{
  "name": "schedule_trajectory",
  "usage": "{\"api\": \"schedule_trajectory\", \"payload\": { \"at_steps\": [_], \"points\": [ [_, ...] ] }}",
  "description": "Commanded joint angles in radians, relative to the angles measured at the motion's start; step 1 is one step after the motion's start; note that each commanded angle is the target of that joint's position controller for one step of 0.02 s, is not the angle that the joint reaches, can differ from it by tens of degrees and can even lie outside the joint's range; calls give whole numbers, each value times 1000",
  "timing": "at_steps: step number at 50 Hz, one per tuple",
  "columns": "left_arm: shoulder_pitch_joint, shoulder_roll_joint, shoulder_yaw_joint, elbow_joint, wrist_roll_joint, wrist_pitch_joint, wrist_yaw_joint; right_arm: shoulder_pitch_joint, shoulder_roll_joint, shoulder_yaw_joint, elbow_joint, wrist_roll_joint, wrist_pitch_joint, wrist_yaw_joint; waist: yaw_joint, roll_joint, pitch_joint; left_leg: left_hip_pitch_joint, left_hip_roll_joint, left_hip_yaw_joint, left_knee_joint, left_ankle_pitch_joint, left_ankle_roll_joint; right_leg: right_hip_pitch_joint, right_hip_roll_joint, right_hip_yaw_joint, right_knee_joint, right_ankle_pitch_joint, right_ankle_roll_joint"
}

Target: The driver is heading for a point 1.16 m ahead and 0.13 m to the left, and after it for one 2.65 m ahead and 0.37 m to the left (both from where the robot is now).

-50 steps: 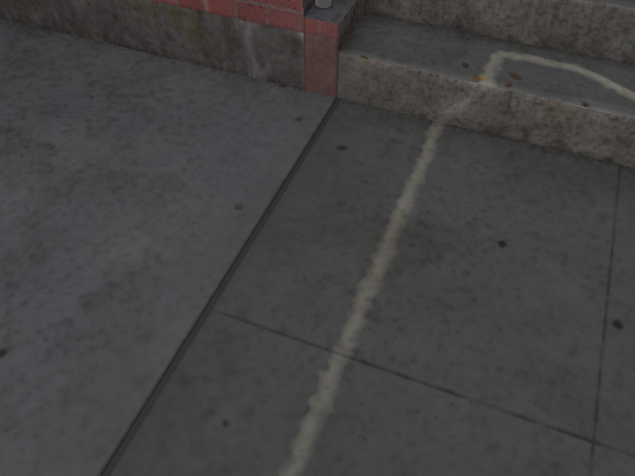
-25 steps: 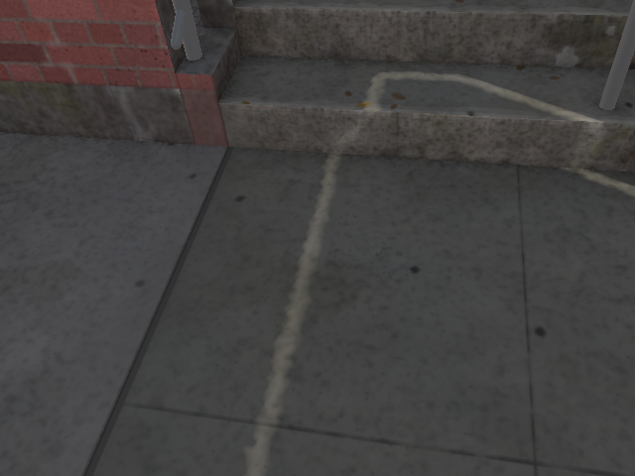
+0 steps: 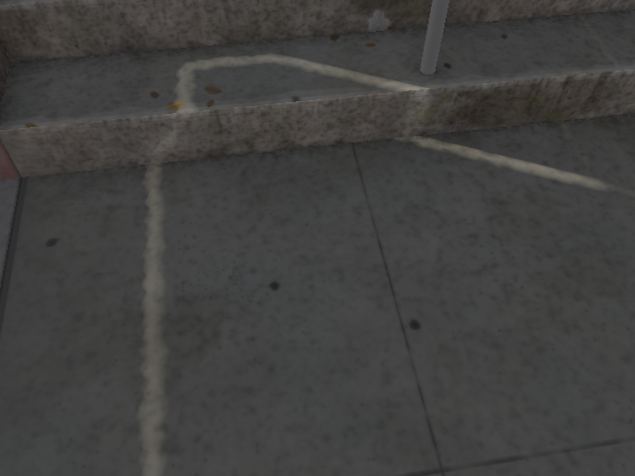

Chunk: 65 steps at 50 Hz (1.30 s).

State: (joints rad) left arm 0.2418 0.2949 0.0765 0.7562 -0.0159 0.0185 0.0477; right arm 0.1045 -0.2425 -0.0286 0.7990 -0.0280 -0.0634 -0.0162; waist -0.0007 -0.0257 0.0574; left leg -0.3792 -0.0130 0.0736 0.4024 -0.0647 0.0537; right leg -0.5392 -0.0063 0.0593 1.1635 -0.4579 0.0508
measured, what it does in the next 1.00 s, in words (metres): walks ahead: right foot, then left foot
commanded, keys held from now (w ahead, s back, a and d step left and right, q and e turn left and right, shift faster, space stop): no key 0.16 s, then w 0.72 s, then no key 0.12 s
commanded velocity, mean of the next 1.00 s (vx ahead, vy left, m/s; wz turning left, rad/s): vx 0.31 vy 0.00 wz -0.09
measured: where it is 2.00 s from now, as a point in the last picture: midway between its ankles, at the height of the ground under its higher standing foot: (311, 441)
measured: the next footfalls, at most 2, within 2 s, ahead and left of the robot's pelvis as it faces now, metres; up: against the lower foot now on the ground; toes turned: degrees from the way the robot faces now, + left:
right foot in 0.20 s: +0.08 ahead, -0.14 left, +0.00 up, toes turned -2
left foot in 0.66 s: +0.27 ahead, +0.12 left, +0.00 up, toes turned +0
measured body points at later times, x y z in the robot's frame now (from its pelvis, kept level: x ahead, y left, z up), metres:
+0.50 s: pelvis +0.09 -0.02 +0.02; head +0.10 -0.04 +0.47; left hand +0.14 +0.25 -0.10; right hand +0.22 -0.30 -0.11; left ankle +0.20 +0.13 -0.69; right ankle +0.04 -0.13 -0.74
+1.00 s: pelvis +0.31 +0.04 +0.01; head +0.34 +0.05 +0.46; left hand +0.50 +0.28 -0.09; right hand +0.30 -0.23 -0.12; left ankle +0.23 +0.12 -0.74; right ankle +0.48 -0.14 -0.68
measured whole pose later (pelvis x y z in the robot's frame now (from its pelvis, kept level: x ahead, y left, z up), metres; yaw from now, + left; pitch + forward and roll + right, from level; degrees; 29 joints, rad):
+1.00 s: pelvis +0.31 +0.04 +0.01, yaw -2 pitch +3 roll +1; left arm 0.14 0.26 0.06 0.72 0.00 -0.08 0.00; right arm 0.36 -0.23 -0.03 0.94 0.00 -0.08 0.00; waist -0.06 -0.05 0.00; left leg -0.03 -0.07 0.04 0.22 -0.24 0.07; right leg -0.70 -0.10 0.02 0.71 0.06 -0.01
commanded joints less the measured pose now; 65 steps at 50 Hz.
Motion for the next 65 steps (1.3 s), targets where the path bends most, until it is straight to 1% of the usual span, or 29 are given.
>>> {"api": "schedule_trajectory", "payload": {
  "at_steps": [1,6,9,10,11,12,13,14,18,23,27,30,32,33,34,35,36,38,40,44,47,52,56,57,58,59,60,62,65],
  "points": [
    [113,-7,-11,-51,12,-2,2,-9,-146,-37,-39,7,-10,-5,29,114,-173,102,280,-195,-155,287,246,84,-38,-5,-149,39,-2],
    [47,34,-13,-77,12,5,-19,-14,-179,-44,-32,31,25,-2,10,142,-182,88,273,-175,-164,-16,215,218,-25,-50,-407,140,-33],
    [88,33,-8,-62,23,3,-28,13,-131,-24,-10,46,37,4,42,119,-169,12,222,-146,-89,-246,127,404,12,-85,-668,222,-92],
    [112,52,-5,-66,31,3,-25,37,-86,-8,-3,41,33,13,45,77,-170,-60,170,-112,-24,-393,50,482,-49,0,-742,185,-127],
    [141,127,10,-72,35,5,-16,30,-21,9,-22,23,27,23,26,-118,-162,-203,51,22,237,-470,-35,519,-241,266,-846,-46,-208],
    [170,238,41,-65,34,-5,-22,-38,-109,-19,-51,33,14,18,80,-250,-54,-338,0,-17,421,-508,-37,381,-368,509,-1026,-300,-341],
    [127,195,30,-71,36,-32,-21,-55,-181,-47,-57,52,8,15,58,-201,18,-387,47,-95,535,-435,-24,359,-344,510,-1054,-336,-342],
    [80,143,16,-71,25,-58,-21,-2,-186,-56,-32,57,7,17,18,-192,27,-412,61,-114,563,-349,-16,383,-304,441,-1045,-258,-301],
    [81,75,2,-56,17,-99,-27,35,-117,-55,26,38,-11,28,3,-75,-42,-392,88,-101,567,-112,-24,464,-227,244,-1037,79,-240],
    [139,110,21,-21,9,-104,-25,-64,-73,-35,5,40,-20,36,47,-99,-32,-279,70,-66,297,-12,-53,449,-208,133,-1047,180,-246],
    [163,134,34,9,-4,-102,-31,-98,-90,-27,-12,48,-26,47,65,-106,-8,-196,63,-58,190,-63,-42,423,-236,127,-1020,161,-258],
    [147,138,37,20,-13,-97,-35,-62,-118,-30,-13,53,-37,55,31,-105,-10,-101,63,-54,132,-108,-3,419,-259,142,-970,150,-243],
    [131,115,27,20,-8,-89,-36,75,-143,-47,36,51,-39,50,-37,-81,-55,106,25,-18,87,-117,18,357,-213,104,-840,235,-208],
    [127,71,11,15,2,-89,-37,211,-194,-69,72,52,-43,41,-94,-13,-131,307,85,-101,63,-137,51,269,-144,30,-620,319,-169],
    [151,-3,-12,-30,12,-104,-36,326,-313,-97,86,35,-39,35,-105,263,-228,597,327,-485,-29,-257,174,-59,-5,-100,-216,156,-83],
    [145,23,-9,-40,3,-126,-30,375,-289,-89,92,38,-43,45,-123,331,-274,651,405,-796,-166,-431,258,-236,46,13,3,-103,-69],
    [116,94,8,-40,-21,-137,-35,302,-223,-67,79,41,-48,48,-99,230,-181,584,397,-715,-170,-478,233,-322,-23,62,106,-39,-92],
    [56,91,8,-40,-11,-135,-36,175,-153,-46,43,33,-46,51,-49,115,-81,408,309,-502,-193,-353,171,-298,-104,27,53,151,-112],
    [57,68,10,-37,3,-120,-37,135,-118,-34,37,22,-45,53,-12,130,-52,295,245,-365,-235,-162,150,-209,-140,18,-21,252,-104],
    [9,38,5,-56,15,-103,-36,197,-144,-39,67,29,-49,39,-8,88,-36,290,218,-228,-252,198,164,-238,-135,-17,-144,371,-64],
    [-92,-6,-13,-88,15,-113,-43,203,-142,-31,74,28,-33,19,-21,89,-17,244,158,-105,-223,472,116,-139,-89,-67,-397,498,-56],
    [-215,-13,-22,-120,11,-123,-77,282,-161,-28,108,36,-6,1,-62,107,-36,331,179,-100,-148,488,91,-23,-19,-86,-619,605,-79],
    [-24,77,11,-65,33,-136,-80,208,-176,-35,95,40,11,-3,62,104,-151,406,160,-116,121,619,52,225,29,-90,-748,615,-155],
    [69,134,23,-45,49,-138,-70,229,-154,-26,80,25,7,-1,84,33,-264,291,102,-91,317,435,13,471,-80,-1,-691,998,-202],
    [105,172,21,-43,68,-123,-61,396,-46,7,98,7,-2,14,22,-189,-422,-30,-12,-81,678,-221,-50,839,-359,282,-610,1348,-389],
    [134,82,-1,-37,45,-107,-63,459,-71,9,142,25,-2,28,36,-190,-553,-104,-41,-188,814,-651,-67,886,-429,433,-652,1260,-461],
    [70,67,-5,-46,23,-93,-65,378,-159,-19,128,50,9,30,44,-101,-447,-144,10,-199,858,-619,-71,744,-375,368,-716,989,-412],
    [-103,26,-24,-60,19,-82,-62,232,-132,-23,90,48,47,10,-3,-6,-204,-156,76,-151,747,-514,-92,418,-284,235,-836,615,-323],
    [-195,50,-13,-48,51,-74,-60,279,-69,-15,109,25,89,-17,-63,-100,-132,81,70,-91,514,-411,-111,112,-182,89,-932,414,-279]
  ]
}}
